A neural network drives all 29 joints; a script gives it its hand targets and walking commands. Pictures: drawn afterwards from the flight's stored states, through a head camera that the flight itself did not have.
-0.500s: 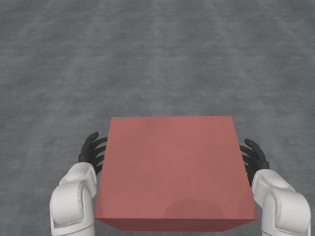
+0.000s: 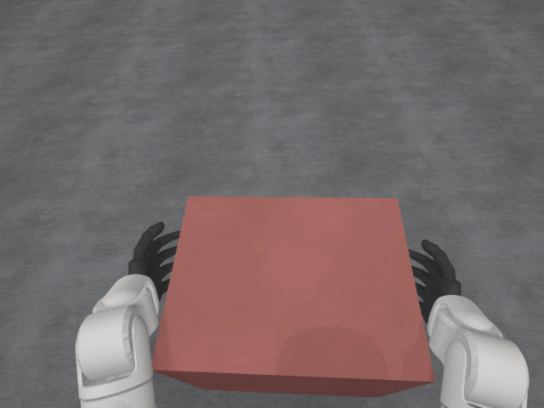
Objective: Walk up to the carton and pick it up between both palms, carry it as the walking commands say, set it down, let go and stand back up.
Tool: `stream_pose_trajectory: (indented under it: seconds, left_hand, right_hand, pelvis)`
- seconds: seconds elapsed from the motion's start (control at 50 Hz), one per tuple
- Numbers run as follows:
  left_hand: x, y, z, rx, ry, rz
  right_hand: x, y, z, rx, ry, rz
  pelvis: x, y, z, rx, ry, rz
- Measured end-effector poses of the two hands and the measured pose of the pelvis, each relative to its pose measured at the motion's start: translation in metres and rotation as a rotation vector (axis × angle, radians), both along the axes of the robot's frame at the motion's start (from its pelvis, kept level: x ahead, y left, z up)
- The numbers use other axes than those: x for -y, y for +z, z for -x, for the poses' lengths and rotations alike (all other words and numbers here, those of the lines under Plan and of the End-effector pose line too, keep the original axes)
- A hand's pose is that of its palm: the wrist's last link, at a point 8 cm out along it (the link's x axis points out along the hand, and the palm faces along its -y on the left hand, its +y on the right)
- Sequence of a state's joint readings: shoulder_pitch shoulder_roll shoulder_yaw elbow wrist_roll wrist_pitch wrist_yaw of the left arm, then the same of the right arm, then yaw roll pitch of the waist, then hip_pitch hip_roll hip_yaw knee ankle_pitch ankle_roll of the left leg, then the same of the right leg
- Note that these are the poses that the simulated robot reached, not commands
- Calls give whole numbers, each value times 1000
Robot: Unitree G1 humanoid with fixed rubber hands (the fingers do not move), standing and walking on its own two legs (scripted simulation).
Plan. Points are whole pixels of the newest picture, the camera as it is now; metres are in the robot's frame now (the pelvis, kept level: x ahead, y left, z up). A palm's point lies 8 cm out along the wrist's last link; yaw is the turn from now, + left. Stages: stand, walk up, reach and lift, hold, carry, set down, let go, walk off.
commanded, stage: carry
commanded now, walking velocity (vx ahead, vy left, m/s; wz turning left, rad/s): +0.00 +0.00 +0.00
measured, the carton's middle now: (289, 304) +0.26 -0.01 -0.02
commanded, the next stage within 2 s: none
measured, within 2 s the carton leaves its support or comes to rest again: neither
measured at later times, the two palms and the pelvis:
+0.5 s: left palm (159, 145) +0.53 +0.20 +0.07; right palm (366, 150) +0.51 -0.17 +0.06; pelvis +0.27 +0.02 -0.01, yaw +0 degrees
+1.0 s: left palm (186, 97) +0.73 +0.19 +0.02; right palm (344, 89) +0.76 -0.18 +0.02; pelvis +0.51 -0.01 -0.04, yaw +4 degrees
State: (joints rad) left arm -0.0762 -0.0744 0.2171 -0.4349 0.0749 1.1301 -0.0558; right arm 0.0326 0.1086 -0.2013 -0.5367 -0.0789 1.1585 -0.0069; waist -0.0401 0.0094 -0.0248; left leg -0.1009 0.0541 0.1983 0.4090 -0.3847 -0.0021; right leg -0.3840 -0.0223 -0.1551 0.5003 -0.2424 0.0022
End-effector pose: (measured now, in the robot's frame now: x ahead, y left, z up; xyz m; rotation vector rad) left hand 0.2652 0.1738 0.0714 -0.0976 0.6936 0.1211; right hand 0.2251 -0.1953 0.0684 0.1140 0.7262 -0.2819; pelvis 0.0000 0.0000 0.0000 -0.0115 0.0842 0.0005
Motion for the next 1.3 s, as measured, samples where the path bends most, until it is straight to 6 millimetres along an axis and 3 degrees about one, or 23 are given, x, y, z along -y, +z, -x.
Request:
stream_pose_trajectory:
  seconds: [0.1,0.2,0.26,0.36,0.5,0.6,0.72,0.8,0.88,1.0,1.06,1.12,1.22,1.3]
  left_hand:
    - [3,2,-59,22,47,-14]
    - [-23,2,-95,-8,148,-23]
    - [-43,-3,-122,8,186,-17]
    - [-58,-6,-182,15,156,-36]
    - [-30,-5,-264,-4,54,-31]
    - [-8,-8,-309,7,27,-36]
    - [-12,-27,-350,2,55,-51]
    - [-10,-26,-386,12,34,-82]
    - [-4,-37,-421,8,82,-47]
    - [-16,-47,-468,-19,172,-46]
    - [-22,-54,-505,-15,170,-51]
    - [-18,-61,-556,-58,115,-106]
    - [10,-49,-639,-39,23,-143]
    - [32,-40,-691,18,25,-134]
  right_hand:
    - [5,0,-79,20,68,13]
    - [-21,0,-153,-8,165,6]
    - [-42,-1,-195,9,192,0]
    - [-57,-8,-245,13,148,-24]
    - [-28,-12,-285,0,51,-13]
    - [-8,-15,-321,7,44,8]
    - [-11,-23,-381,7,82,18]
    - [-10,-38,-410,16,56,-34]
    - [-4,-48,-457,17,108,1]
    - [-18,-53,-536,-6,191,-11]
    - [-25,-55,-577,-1,182,-19]
    - [-19,-71,-611,-27,147,-28]
    - [7,-70,-656,0,66,-29]
    - [29,-59,-708,59,68,-4]
  pelvis:
    - [5,-4,-65,-1,50,13]
    - [0,2,-122,-7,70,-7]
    - [-9,-4,-155,15,60,-1]
    - [-18,-10,-206,13,13,-13]
    - [-17,-8,-266,13,6,-13]
    - [-10,-13,-309,-17,30,-19]
    - [-4,-27,-362,-19,8,-44]
    - [1,-36,-399,8,-12,-8]
    - [8,-44,-438,23,61,-3]
    - [11,-43,-507,24,70,-29]
    - [12,-46,-546,41,35,-72]
    - [12,-41,-581,37,-3,-61]
    - [19,-30,-637,19,4,-44]
    - [34,-30,-686,5,51,-48]
